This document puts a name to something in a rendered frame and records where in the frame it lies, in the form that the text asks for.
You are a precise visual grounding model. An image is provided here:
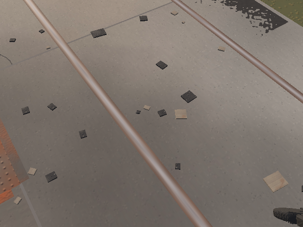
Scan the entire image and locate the right robot hand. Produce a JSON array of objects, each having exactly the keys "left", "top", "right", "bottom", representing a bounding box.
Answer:
[{"left": 273, "top": 207, "right": 303, "bottom": 227}]

